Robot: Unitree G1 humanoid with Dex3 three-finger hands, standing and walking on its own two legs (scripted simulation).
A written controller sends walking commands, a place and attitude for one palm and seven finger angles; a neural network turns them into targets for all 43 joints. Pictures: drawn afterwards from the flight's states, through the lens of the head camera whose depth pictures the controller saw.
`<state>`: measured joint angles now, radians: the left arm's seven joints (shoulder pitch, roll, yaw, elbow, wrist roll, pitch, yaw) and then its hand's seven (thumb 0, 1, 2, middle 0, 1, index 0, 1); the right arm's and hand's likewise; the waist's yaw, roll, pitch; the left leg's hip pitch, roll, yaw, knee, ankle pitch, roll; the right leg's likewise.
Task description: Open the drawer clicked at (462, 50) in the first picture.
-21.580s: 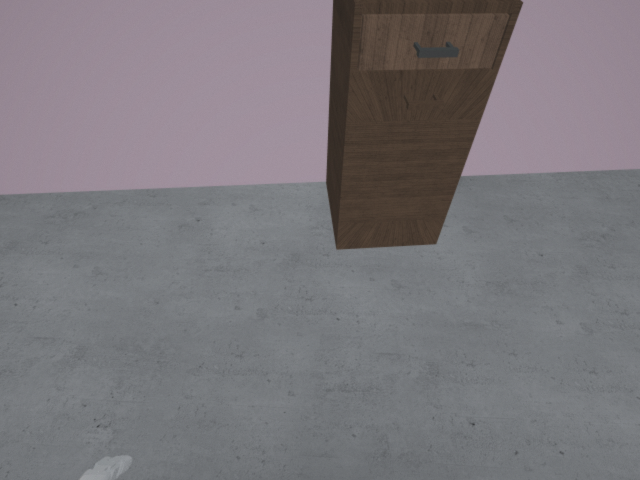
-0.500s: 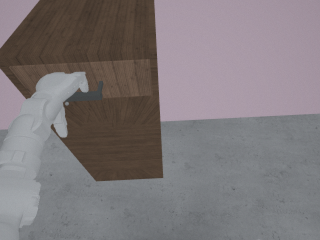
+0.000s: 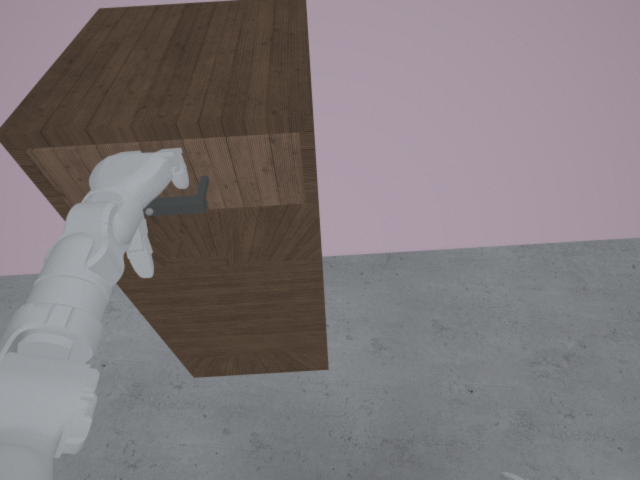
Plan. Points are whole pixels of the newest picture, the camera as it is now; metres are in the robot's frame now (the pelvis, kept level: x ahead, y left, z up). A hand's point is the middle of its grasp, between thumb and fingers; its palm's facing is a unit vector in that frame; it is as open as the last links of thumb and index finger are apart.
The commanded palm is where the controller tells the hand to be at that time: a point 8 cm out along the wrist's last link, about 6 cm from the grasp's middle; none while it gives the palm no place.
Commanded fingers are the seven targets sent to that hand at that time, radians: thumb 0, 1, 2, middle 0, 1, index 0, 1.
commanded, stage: move the hooked fingers above the handle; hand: left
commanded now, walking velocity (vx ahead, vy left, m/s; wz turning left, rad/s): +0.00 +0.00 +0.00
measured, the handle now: (172, 195) +0.50 +0.23 +0.07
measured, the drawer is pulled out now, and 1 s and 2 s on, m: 0.00 0.00 0.00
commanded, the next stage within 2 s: lower the fingers behind the handle in 0.58 s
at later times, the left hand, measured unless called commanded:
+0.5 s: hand (171, 205) +0.45 +0.21 +0.10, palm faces -0.11 -0.06 -0.99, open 13.8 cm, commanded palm +0.43 +0.26 +0.18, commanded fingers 0.00 -0.50 0.30 -0.30 -1.20 -0.30 -1.20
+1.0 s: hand (150, 213) +0.44 +0.24 +0.09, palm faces -0.15 -0.04 -0.99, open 13.8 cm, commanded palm +0.43 +0.27 +0.16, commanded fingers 0.00 -0.50 0.30 -0.30 -1.20 -0.30 -1.20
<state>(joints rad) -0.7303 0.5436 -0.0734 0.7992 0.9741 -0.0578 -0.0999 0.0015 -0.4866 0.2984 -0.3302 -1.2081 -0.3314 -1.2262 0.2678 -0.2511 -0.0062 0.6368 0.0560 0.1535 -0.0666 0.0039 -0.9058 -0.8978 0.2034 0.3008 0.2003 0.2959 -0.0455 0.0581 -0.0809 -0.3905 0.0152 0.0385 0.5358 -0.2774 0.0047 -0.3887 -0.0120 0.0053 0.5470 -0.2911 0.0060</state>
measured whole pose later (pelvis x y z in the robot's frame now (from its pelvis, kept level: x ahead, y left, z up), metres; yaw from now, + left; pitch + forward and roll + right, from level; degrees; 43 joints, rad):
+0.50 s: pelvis +0.01 +0.01 +0.00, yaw +0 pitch +9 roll +0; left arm -0.71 0.52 -0.08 0.70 0.94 -0.15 -0.08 0.00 -0.49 0.30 -0.32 -1.20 -0.32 -1.20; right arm 0.28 -0.27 -0.04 0.67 0.04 0.15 -0.07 0.00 -0.91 -0.90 0.20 0.30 0.20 0.30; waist -0.05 0.05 -0.08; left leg -0.42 0.01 0.03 0.56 -0.30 0.01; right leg -0.40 -0.02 0.00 0.55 -0.30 0.01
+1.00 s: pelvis +0.01 +0.01 +0.00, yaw +1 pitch +10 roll -1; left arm -0.73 0.58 -0.07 0.73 0.95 -0.21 -0.11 0.00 -0.49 0.30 -0.32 -1.20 -0.33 -1.20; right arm 0.27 -0.28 -0.05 0.67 0.04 0.13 -0.08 0.00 -0.91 -0.90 0.20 0.30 0.20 0.30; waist -0.04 0.03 -0.07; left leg -0.46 0.01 0.01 0.60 -0.31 0.01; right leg -0.43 -0.02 -0.02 0.57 -0.31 0.01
